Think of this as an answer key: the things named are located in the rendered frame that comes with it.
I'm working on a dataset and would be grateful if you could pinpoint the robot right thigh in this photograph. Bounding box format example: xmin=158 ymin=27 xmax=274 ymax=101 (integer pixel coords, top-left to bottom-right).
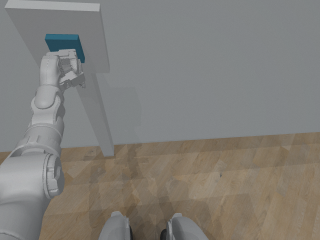
xmin=166 ymin=216 xmax=209 ymax=240

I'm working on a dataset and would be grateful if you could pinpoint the button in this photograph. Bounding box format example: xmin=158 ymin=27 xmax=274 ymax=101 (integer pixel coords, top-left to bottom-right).
xmin=45 ymin=34 xmax=85 ymax=63

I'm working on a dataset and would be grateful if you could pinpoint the robot left shin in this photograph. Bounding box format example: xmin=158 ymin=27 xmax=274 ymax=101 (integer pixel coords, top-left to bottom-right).
xmin=110 ymin=211 xmax=124 ymax=217

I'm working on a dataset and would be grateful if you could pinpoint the panel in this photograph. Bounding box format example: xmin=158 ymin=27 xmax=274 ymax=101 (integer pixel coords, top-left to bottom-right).
xmin=4 ymin=0 xmax=114 ymax=157

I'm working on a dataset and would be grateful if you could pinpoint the robot left forearm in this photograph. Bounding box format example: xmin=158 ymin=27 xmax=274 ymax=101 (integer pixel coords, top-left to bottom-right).
xmin=0 ymin=85 xmax=66 ymax=168

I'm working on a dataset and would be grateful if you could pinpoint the left robot hand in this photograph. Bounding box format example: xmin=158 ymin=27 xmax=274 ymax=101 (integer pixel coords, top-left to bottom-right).
xmin=39 ymin=49 xmax=86 ymax=94

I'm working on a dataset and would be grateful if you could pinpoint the left robot upper arm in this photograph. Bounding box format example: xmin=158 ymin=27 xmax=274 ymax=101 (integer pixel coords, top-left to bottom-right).
xmin=0 ymin=153 xmax=65 ymax=240

